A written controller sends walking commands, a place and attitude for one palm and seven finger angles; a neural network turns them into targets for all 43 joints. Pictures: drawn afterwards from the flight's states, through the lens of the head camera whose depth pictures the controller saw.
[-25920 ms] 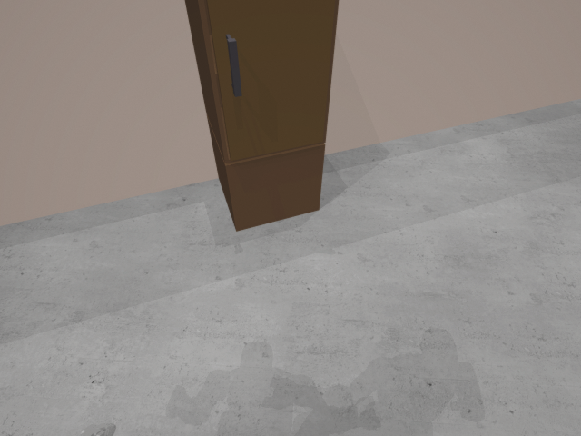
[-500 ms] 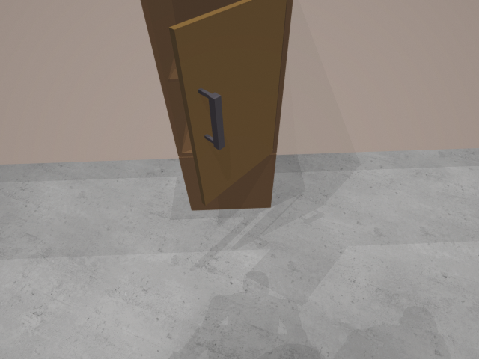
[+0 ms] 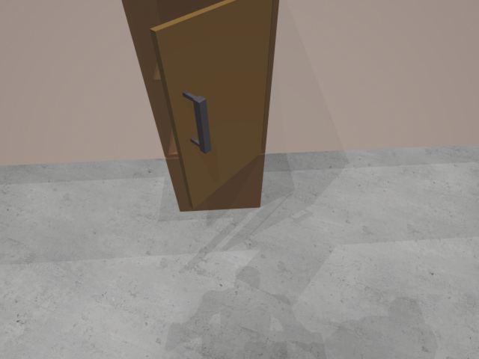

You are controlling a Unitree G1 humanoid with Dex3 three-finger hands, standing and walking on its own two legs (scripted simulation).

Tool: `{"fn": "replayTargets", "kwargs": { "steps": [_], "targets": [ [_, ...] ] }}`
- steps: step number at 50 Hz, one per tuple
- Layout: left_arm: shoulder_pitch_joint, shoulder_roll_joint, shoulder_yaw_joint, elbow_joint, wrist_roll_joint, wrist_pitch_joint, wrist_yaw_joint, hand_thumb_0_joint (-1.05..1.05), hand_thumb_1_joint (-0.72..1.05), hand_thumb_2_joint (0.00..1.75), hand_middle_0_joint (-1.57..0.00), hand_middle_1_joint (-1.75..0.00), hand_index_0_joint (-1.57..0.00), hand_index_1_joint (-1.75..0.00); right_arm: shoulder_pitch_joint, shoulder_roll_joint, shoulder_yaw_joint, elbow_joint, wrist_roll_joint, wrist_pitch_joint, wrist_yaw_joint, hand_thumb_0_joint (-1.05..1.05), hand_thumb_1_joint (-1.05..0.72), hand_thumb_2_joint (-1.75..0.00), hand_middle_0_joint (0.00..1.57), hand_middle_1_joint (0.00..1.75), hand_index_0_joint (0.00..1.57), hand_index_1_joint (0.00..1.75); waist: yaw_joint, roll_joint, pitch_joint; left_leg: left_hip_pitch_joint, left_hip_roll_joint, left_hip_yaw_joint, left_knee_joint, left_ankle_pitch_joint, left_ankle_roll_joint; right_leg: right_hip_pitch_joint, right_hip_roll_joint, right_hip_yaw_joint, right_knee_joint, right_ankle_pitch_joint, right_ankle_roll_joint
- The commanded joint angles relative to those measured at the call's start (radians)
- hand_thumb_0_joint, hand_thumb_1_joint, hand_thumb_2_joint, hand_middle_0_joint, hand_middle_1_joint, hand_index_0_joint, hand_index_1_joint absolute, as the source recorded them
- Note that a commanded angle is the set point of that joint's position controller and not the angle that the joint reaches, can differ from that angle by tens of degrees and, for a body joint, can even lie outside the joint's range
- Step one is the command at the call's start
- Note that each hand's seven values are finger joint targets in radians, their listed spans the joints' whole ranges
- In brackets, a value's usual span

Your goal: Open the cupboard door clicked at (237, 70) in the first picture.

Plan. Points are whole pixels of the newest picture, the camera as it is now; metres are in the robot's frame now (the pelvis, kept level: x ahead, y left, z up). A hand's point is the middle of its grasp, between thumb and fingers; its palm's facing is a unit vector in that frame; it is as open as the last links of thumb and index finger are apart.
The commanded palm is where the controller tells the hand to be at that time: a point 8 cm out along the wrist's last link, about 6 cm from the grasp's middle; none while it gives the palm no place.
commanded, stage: look to check the result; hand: left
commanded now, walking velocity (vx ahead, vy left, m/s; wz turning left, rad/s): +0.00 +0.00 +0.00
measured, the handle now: (196, 123) +0.64 +0.14 +0.01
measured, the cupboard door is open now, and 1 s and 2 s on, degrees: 45 45 45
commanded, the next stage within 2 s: walk to a spot facing it in 0.40 s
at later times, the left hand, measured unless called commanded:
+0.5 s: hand out of the picture +0.05 +0.23 -0.16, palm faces -0.02 -0.95 -0.30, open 7.4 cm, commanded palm none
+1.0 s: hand out of the picture +0.07 +0.19 -0.18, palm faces -0.15 -0.95 -0.28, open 7.4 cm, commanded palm none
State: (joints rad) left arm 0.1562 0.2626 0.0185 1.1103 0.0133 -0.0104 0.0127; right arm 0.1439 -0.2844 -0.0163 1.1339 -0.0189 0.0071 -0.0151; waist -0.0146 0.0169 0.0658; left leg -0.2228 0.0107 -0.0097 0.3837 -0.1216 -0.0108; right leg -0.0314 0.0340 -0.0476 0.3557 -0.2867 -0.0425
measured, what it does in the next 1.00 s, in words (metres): stands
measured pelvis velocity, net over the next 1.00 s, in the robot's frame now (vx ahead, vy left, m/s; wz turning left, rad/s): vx -0.01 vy -0.01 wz -0.21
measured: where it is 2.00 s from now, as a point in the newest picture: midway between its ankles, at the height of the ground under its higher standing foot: outside the picture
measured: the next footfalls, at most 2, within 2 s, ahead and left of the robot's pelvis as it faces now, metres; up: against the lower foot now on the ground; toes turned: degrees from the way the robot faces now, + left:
left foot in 1.42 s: +0.10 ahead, +0.14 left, +0.00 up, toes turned -28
right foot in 1.66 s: -0.04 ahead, -0.13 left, +0.00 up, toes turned -36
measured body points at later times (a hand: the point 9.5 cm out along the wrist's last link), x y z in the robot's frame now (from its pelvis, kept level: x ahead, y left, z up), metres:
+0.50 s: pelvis +0.01 +0.00 +0.00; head +0.03 -0.01 +0.45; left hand +0.05 +0.28 -0.14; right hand +0.07 -0.27 -0.15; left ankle +0.06 +0.13 -0.74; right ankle -0.06 -0.09 -0.74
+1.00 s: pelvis -0.01 -0.01 -0.02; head +0.03 -0.05 +0.42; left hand +0.08 +0.24 -0.16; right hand -0.01 -0.27 -0.19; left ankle +0.05 +0.12 -0.73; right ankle -0.05 -0.08 -0.74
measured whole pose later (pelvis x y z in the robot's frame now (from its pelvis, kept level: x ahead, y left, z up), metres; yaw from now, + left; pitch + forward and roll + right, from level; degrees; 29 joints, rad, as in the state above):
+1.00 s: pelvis -0.01 -0.01 -0.02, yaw -12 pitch +0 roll +2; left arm 0.23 0.20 0.07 0.98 0.03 0.05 -0.01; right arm 0.20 -0.22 -0.06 1.01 -0.02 0.05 -0.03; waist 0.01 0.04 0.10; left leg -0.38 0.10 0.12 0.76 -0.39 -0.04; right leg -0.27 0.05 0.00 0.68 -0.40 -0.06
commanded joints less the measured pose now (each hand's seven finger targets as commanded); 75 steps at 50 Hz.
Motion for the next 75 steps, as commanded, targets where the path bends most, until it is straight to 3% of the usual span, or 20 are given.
{"fn": "replayTargets", "kwargs": {
  "steps": [1,26,30,34,40,43,46,47,48,49,51,53,62,67,69,70,71,72,73,75],
  "targets": [
    [0.018,0.187,0.036,-0.035,-0.006,-0.013,0.015,0.00,0.90,0.90,-0.20,-0.30,-0.20,-0.30,-0.014,-0.146,-0.023,-0.047,0.002,-0.016,-0.014,0.00,-0.90,-0.90,0.20,0.30,0.20,0.30,0.008,-0.004,-0.059,0.116,0.095,-0.080,-0.016,0.184,0.039,-0.078,-0.157,0.102,-0.088,0.279,-0.005],
    [0.038,0.185,0.029,-0.017,-0.005,-0.014,0.017,0.00,0.90,0.90,-0.20,-0.30,-0.20,-0.30,-0.023,-0.153,-0.022,-0.040,0.004,-0.017,-0.015,0.00,-0.90,-0.90,0.20,0.30,0.20,0.30,0.007,-0.028,-0.065,0.157,0.106,-0.082,-0.038,0.198,0.042,-0.080,-0.151,0.107,-0.104,0.268,-0.003],
    [0.077,0.112,0.025,-0.022,-0.006,0.012,0.023,0.00,0.90,0.90,-0.20,-0.30,-0.20,-0.30,0.038,-0.066,-0.015,-0.036,0.001,0.000,-0.022,0.00,-0.90,-0.90,0.20,0.30,0.20,0.30,0.002,-0.021,-0.058,0.144,0.117,-0.021,0.030,0.195,0.025,-0.108,-0.152,0.134,-0.054,0.359,0.002],
    [0.100,0.128,0.050,-0.067,-0.001,0.035,0.018,0.00,0.90,0.90,-0.20,-0.30,-0.20,-0.30,0.062,-0.085,-0.039,-0.081,0.001,0.015,-0.032,0.00,-0.90,-0.90,0.20,0.30,0.20,0.30,0.005,-0.037,-0.049,0.092,0.133,0.018,0.095,0.126,0.025,-0.146,-0.137,0.177,0.030,0.372,-0.015],
    [0.100,0.107,0.070,-0.138,0.003,0.047,0.003,0.00,0.90,0.90,-0.20,-0.30,-0.20,-0.30,0.088,-0.103,-0.067,-0.144,-0.004,0.014,-0.041,0.00,-0.90,-0.90,0.20,0.30,0.20,0.30,0.001,0.064,-0.065,0.095,0.223,-0.039,0.076,0.089,0.073,-0.266,-0.066,0.181,0.191,0.243,-0.006],
    [0.104,0.073,0.074,-0.163,0.002,0.053,-0.009,0.00,0.90,0.90,-0.20,-0.30,-0.20,-0.30,0.089,-0.124,-0.078,-0.167,-0.009,0.009,-0.039,0.00,-0.90,-0.90,0.20,0.30,0.20,0.30,0.017,0.178,-0.073,0.038,0.338,-0.126,-0.020,0.019,0.144,-0.302,-0.015,0.109,0.388,-0.074,0.009],
    [0.155,0.052,0.084,-0.167,0.005,0.058,-0.024,0.00,0.90,0.90,-0.20,-0.30,-0.20,-0.30,0.025,-0.128,-0.082,-0.202,-0.012,0.006,-0.033,0.00,-0.90,-0.90,0.20,0.30,0.20,0.30,0.065,0.151,-0.074,-0.115,0.353,-0.057,0.016,-0.057,0.132,-0.169,-0.053,0.069,0.341,-0.156,0.011],
    [0.225,0.081,0.095,-0.150,0.011,0.051,-0.023,0.00,0.90,0.90,-0.20,-0.30,-0.20,-0.30,-0.021,-0.109,-0.079,-0.222,-0.006,0.013,-0.032,0.00,-0.90,-0.90,0.20,0.30,0.20,0.30,0.107,0.013,-0.063,-0.217,0.252,0.025,0.181,-0.127,0.070,-0.087,-0.083,0.148,0.144,0.003,-0.002],
    [0.235,0.193,0.114,-0.153,0.027,0.040,-0.008,0.00,0.90,0.90,-0.20,-0.30,-0.20,-0.30,-0.037,-0.021,-0.072,-0.255,0.007,0.019,-0.027,0.00,-0.90,-0.90,0.20,0.30,0.20,0.30,0.104,-0.357,-0.035,-0.377,0.049,0.168,0.474,-0.372,-0.033,-0.071,-0.327,0.535,-0.089,0.122,-0.068],
    [0.228,0.199,0.115,-0.159,0.015,0.041,0.005,0.00,0.90,0.90,-0.20,-0.30,-0.20,-0.30,-0.085,-0.052,-0.074,-0.270,0.003,0.029,-0.024,0.00,-0.90,-0.90,0.20,0.30,0.20,0.30,0.122,-0.321,-0.014,-0.376,0.020,0.034,0.670,-0.455,-0.029,-0.147,-0.369,0.594,-0.112,0.263,-0.100],
    [0.140,0.144,0.104,-0.177,0.011,0.034,0.020,0.00,0.90,0.90,-0.20,-0.30,-0.20,-0.30,-0.050,-0.028,-0.075,-0.246,0.005,0.029,-0.027,0.00,-0.90,-0.90,0.20,0.30,0.20,0.30,0.048,-0.146,0.007,-0.421,0.050,-0.037,0.776,-0.358,-0.034,-0.095,-0.304,0.492,0.005,0.519,-0.161],
    [0.139,0.122,0.098,-0.187,0.006,0.024,0.023,0.00,0.90,0.90,-0.20,-0.30,-0.20,-0.30,-0.033,-0.003,-0.069,-0.239,0.005,0.027,-0.025,0.00,-0.90,-0.90,0.20,0.30,0.20,0.30,0.038,-0.108,-0.067,-0.396,0.050,-0.023,0.762,-0.305,-0.049,-0.024,-0.260,0.422,0.048,0.638,-0.163],
    [0.187,0.139,0.113,-0.193,0.013,0.029,0.018,0.00,0.90,0.90,-0.20,-0.30,-0.20,-0.30,-0.109,0.008,-0.067,-0.294,0.016,0.021,-0.028,0.00,-0.90,-0.90,0.20,0.30,0.20,0.30,0.068,-0.156,-0.088,-0.315,0.006,-0.017,0.541,-0.309,-0.052,0.000,-0.213,0.502,0.044,0.616,-0.159],
    [0.124,0.148,0.120,-0.218,0.014,0.035,0.016,0.00,0.90,0.90,-0.20,-0.30,-0.20,-0.30,-0.048,0.005,-0.064,-0.297,0.026,0.004,-0.034,0.00,-0.90,-0.90,0.20,0.30,0.20,0.30,0.028,-0.148,-0.129,-0.137,-0.010,-0.029,0.257,-0.255,-0.036,-0.079,-0.180,0.536,0.103,0.636,-0.125],
    [0.081,0.107,0.110,-0.237,0.005,0.039,0.012,0.00,0.90,0.90,-0.20,-0.30,-0.20,-0.30,0.054,-0.039,-0.071,-0.268,0.023,-0.007,-0.041,0.00,-0.90,-0.90,0.20,0.30,0.20,0.30,-0.019,-0.052,-0.146,0.164,0.077,-0.092,-0.005,-0.083,-0.011,-0.319,-0.077,0.451,0.188,0.370,-0.035],
    [0.109,0.052,0.098,-0.261,-0.008,0.040,-0.001,0.00,0.90,0.90,-0.20,-0.30,-0.20,-0.30,0.075,-0.140,-0.086,-0.276,0.003,-0.018,-0.046,0.00,-0.90,-0.90,0.20,0.30,0.20,0.30,-0.010,0.222,-0.166,0.310,0.333,-0.341,-0.079,0.014,0.089,-0.530,0.051,0.291,0.341,-0.056,0.031],
    [0.071,0.064,0.094,-0.288,0.000,0.033,-0.013,0.00,0.90,0.90,-0.20,-0.30,-0.20,-0.30,0.107,-0.184,-0.091,-0.288,-0.008,-0.012,-0.049,0.00,-0.90,-0.90,0.20,0.30,0.20,0.30,-0.024,0.277,-0.117,0.204,0.511,-0.460,-0.106,0.119,0.212,-0.570,0.040,0.128,0.592,-0.358,0.078],
    [0.072,0.072,0.102,-0.320,0.014,0.026,-0.026,0.00,0.90,0.90,-0.20,-0.30,-0.20,-0.30,0.080,-0.197,-0.088,-0.321,-0.016,-0.008,-0.049,0.00,-0.90,-0.90,0.20,0.30,0.20,0.30,-0.008,0.129,-0.073,0.016,0.529,-0.429,-0.101,0.019,0.257,-0.538,-0.021,0.117,0.733,-0.338,0.094],
    [0.030,0.076,0.106,-0.286,0.027,0.036,-0.028,0.00,0.90,0.90,-0.20,-0.30,-0.20,-0.30,0.083,-0.146,-0.075,-0.301,-0.026,-0.019,-0.042,0.00,-0.90,-0.90,0.20,0.30,0.20,0.30,-0.001,0.168,-0.051,0.021,0.408,-0.370,-0.088,0.169,0.209,-0.560,-0.002,0.114,0.805,-0.274,0.094],
    [0.030,0.063,0.101,-0.290,0.010,0.042,-0.039,0.00,0.90,0.90,-0.20,-0.30,-0.20,-0.30,0.037,-0.111,-0.066,-0.318,-0.024,-0.018,-0.040,0.00,-0.90,-0.90,0.20,0.30,0.20,0.30,0.023,0.242,-0.061,0.038,0.330,-0.162,-0.008,0.376,0.164,-0.556,-0.044,0.081,0.793,-0.244,0.096]
  ]
}}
